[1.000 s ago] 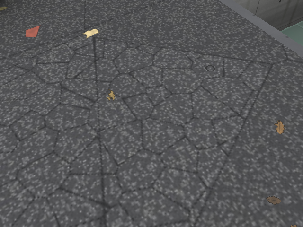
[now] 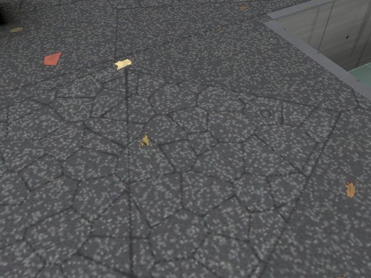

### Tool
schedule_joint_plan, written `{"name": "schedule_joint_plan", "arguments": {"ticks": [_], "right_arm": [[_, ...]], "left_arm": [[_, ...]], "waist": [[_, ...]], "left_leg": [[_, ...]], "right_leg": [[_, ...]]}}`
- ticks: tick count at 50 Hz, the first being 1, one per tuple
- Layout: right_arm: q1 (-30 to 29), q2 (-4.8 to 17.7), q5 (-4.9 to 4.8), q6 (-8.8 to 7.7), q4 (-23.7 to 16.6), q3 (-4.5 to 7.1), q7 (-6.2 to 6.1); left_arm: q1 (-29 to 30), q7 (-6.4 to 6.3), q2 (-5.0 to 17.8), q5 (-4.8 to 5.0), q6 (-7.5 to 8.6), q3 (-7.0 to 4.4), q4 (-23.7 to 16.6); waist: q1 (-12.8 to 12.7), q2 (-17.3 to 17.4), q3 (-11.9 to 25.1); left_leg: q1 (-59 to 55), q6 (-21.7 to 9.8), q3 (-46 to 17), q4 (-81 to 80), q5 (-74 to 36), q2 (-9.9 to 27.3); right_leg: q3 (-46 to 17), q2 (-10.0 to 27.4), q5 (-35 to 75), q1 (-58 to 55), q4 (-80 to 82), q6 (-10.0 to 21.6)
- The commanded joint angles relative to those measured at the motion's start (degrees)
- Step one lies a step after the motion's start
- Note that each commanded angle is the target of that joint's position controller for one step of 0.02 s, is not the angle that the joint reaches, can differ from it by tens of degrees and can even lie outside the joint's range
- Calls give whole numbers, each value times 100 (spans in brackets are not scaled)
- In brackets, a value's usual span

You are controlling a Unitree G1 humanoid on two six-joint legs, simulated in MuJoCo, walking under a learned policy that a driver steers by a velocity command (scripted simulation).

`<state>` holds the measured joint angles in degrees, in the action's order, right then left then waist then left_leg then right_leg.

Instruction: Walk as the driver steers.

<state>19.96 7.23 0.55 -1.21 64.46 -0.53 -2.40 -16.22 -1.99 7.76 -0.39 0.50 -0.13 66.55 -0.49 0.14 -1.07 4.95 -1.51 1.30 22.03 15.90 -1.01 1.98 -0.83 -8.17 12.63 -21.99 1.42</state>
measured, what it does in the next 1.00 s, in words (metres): walks ahead: right foot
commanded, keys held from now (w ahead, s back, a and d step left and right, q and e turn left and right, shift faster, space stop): no key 0.32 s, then w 0.68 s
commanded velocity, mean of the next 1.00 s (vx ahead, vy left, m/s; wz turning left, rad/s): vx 0.23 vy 0.00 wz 0.00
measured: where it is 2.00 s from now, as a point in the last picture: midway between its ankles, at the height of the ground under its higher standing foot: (197, 200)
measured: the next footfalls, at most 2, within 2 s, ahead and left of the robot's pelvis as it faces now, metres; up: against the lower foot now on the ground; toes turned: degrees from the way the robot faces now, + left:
right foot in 0.64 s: +0.16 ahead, -0.12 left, +0.00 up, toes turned -4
left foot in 1.12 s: +0.51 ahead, +0.04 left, +0.00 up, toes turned +5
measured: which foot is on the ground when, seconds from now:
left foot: down 0.00-0.64, up 0.66-1.00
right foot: down 0.00-0.42, up 0.44-0.62, down 0.64-1.00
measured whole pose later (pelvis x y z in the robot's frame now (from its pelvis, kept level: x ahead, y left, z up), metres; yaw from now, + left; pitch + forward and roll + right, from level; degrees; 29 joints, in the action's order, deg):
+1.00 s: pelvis +0.25 -0.05 -0.01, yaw +0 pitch +1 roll -1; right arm 3.6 10.5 1.3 -2.2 53.6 2.4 2.0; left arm -29.1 -0.7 6.9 -0.9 6.0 -0.6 64.0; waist -2.4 1.6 -2.3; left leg 36.2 -3.2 5.0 41.7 4.1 3.6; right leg 4.5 -4.1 -17.5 -6.4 -9.9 4.2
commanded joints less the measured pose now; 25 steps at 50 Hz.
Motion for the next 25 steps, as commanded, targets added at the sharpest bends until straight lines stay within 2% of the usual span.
{"name": "schedule_joint_plan", "arguments": {"ticks": [1,16,17,19,20,22,23,25], "right_arm": [[484,390,1,-21,-10,48,-18],[576,339,2,-25,70,24,-38],[644,330,12,-23,93,23,-35],[733,530,30,16,90,118,-24],[769,651,33,47,58,174,-12],[1095,852,16,74,90,278,-2],[1142,874,20,58,99,308,-3],[1195,870,106,-35,92,340,20]], "left_arm": [[-372,-19,411,2,16,-55,-9],[-427,-42,353,5,1,-43,91],[-457,-39,326,0,-5,-36,106],[-390,-19,399,-14,-38,-82,40],[-330,10,405,-44,-51,-108,-24],[53,95,246,-150,-23,-91,-296],[240,134,210,-192,25,-85,-450],[500,196,355,-167,154,-142,-708]], "waist": [[-4,26,-351],[9,34,-385],[25,44,-280],[74,241,-425],[129,475,-618],[333,820,-1211],[372,873,-1425],[388,733,-1463]], "left_leg": [[711,-156,-572,-537,-572,639],[587,-162,-562,-517,-809,645],[543,-184,-558,-586,-346,603],[653,-361,-691,-671,1183,532],[728,-527,-995,-838,2101,663],[607,-960,-1935,-1428,3278,1392],[583,-1149,-2259,-1595,3228,1723],[182,-1315,-2383,-1622,2417,1917]], "right_leg": [[-656,597,449,-388,273,95],[-618,605,609,-426,208,80],[-579,542,212,-454,208,87],[-333,233,-1041,-149,-173,162],[-149,46,-1695,246,-518,198],[258,-113,-1838,1331,-1396,179],[261,83,-1602,1682,-1794,203],[103,318,-1671,2258,-2249,246]]}}
Velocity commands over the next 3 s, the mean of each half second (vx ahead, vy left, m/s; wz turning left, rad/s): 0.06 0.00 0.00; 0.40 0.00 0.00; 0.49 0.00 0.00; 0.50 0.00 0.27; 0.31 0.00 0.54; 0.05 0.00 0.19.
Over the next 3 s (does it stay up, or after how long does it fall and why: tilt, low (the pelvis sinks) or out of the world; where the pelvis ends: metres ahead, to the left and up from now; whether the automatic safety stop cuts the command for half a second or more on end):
stays up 1.11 0.01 0.00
